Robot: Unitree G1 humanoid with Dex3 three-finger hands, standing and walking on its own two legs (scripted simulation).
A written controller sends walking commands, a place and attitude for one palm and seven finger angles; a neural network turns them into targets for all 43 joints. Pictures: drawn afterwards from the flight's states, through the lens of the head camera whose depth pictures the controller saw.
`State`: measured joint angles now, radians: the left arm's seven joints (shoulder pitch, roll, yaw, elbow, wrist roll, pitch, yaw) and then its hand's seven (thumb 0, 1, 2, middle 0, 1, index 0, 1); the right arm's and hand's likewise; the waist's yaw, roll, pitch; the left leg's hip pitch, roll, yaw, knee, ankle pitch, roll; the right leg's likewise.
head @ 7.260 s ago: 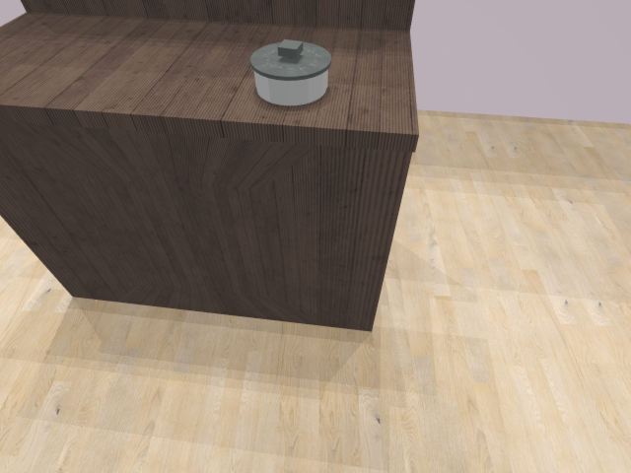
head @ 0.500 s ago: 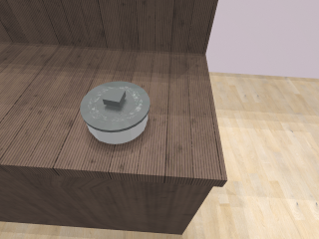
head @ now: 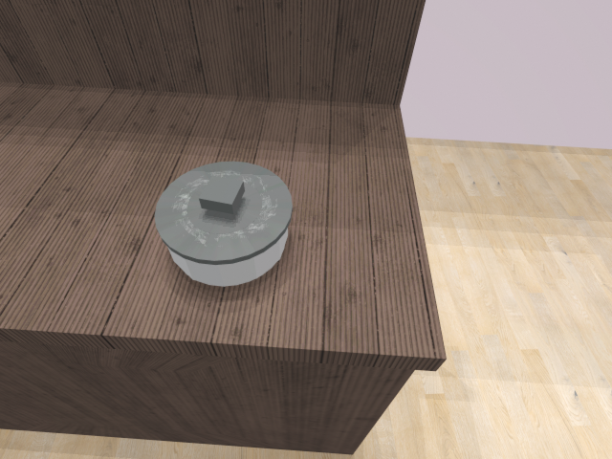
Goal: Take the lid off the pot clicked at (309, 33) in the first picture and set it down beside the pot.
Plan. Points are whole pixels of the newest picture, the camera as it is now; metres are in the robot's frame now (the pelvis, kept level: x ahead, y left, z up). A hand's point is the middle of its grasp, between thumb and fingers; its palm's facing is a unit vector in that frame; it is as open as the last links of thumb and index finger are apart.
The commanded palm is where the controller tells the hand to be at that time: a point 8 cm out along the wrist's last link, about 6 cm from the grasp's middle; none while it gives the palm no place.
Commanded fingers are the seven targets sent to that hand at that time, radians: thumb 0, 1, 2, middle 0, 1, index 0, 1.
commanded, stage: look again from close up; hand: left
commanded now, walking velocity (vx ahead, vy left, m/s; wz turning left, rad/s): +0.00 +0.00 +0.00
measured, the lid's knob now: (222, 194) +0.38 +0.13 +0.15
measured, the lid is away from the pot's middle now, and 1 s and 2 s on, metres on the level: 0.00 0.00 0.00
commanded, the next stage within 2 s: shuffle to correct the standing spot in 0.22 s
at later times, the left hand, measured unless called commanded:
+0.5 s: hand out of the picture -0.01 +0.17 -0.18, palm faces +0.04 -0.98 -0.21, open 7.3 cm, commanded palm none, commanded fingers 0.00 0.90 0.90 -0.20 -0.30 -0.20 -0.30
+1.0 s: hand out of the picture -0.04 +0.21 -0.19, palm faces -0.01 -0.97 -0.23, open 7.4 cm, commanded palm none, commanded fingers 0.00 0.90 0.90 -0.20 -0.30 -0.20 -0.30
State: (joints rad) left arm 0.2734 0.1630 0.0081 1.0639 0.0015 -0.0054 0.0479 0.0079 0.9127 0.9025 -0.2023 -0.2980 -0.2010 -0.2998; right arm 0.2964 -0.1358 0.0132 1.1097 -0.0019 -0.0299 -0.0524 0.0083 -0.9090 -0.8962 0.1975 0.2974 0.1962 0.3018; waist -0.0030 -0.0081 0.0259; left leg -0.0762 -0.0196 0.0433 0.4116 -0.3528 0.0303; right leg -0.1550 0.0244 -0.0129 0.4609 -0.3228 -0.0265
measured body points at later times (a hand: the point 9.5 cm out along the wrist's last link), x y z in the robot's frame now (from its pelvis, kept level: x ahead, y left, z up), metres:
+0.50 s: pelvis -0.01 +0.00 +0.00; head +0.02 +0.00 +0.45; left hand -0.01 +0.23 -0.16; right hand -0.02 -0.22 -0.16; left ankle -0.09 +0.09 -0.74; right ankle -0.05 -0.10 -0.74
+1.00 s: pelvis -0.12 +0.02 -0.02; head -0.10 +0.05 +0.43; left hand -0.04 +0.26 -0.17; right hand -0.08 -0.22 -0.15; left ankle -0.15 +0.13 -0.74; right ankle -0.06 -0.10 -0.73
